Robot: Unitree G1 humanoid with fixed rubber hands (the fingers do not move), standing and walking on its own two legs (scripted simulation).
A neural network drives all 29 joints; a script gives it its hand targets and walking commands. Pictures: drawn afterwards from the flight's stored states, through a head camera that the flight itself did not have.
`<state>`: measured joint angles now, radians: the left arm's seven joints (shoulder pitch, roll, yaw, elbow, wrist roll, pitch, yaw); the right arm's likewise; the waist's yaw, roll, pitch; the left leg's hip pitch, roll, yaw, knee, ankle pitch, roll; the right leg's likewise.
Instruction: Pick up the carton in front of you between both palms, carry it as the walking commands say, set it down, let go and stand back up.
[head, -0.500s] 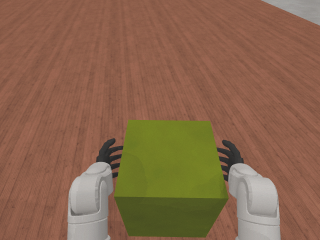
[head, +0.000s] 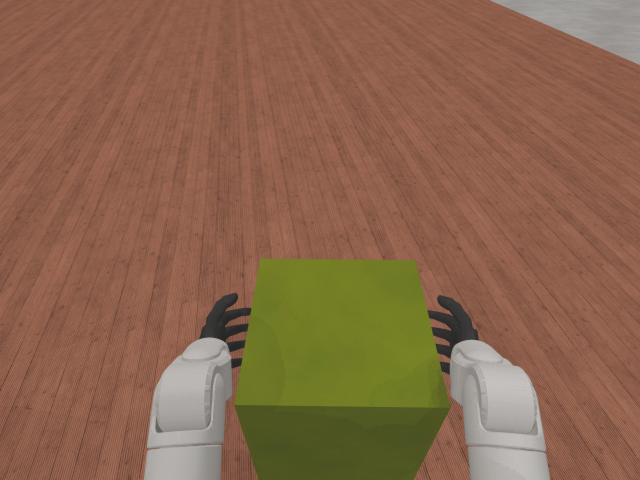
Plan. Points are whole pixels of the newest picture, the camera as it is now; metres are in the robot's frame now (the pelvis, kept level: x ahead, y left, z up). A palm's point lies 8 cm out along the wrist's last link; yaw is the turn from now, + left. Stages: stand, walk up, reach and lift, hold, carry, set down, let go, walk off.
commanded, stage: carry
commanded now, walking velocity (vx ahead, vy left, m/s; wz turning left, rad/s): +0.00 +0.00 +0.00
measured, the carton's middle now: (336, 374) +0.28 +0.00 -0.02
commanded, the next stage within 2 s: none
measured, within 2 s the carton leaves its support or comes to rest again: neither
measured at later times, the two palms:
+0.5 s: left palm (224, 348) +0.28 +0.15 +0.04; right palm (453, 350) +0.28 -0.15 +0.04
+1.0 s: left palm (227, 340) +0.29 +0.14 +0.04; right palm (456, 342) +0.29 -0.15 +0.04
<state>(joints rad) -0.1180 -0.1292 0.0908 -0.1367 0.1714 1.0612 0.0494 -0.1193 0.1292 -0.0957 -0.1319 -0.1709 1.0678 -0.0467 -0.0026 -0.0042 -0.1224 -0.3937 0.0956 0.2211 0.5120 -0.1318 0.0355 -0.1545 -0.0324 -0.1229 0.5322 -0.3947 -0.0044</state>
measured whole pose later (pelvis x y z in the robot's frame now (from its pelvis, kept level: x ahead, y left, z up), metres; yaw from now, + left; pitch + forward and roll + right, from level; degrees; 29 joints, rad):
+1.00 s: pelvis +0.01 +0.00 +0.01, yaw +0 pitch +1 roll +0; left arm -0.17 -0.14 0.13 0.16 0.24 0.75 0.03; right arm -0.16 0.13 -0.16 0.16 -0.22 0.75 -0.02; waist 0.00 -0.03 -0.11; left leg -0.38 0.09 0.20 0.58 -0.29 -0.02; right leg -0.09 -0.03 -0.13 0.44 -0.37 -0.02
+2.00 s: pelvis +0.41 -0.03 +0.01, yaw +0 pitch +3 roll +1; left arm -0.17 -0.13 0.14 0.10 0.23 0.74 0.03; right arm -0.19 0.14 -0.14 0.13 -0.22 0.74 -0.03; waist 0.01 -0.04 -0.10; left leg -0.31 0.06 0.21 0.49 -0.22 0.02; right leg -0.15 -0.08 -0.20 0.49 -0.37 0.02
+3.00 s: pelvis +0.37 -0.03 +0.00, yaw +0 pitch +1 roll +0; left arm -0.19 -0.14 0.16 0.15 0.23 0.74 0.03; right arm -0.20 0.14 -0.16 0.16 -0.23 0.74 -0.03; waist 0.00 0.00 -0.09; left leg -0.34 0.09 0.21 0.51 -0.18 0.02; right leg -0.18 -0.06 -0.20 0.51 -0.35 -0.01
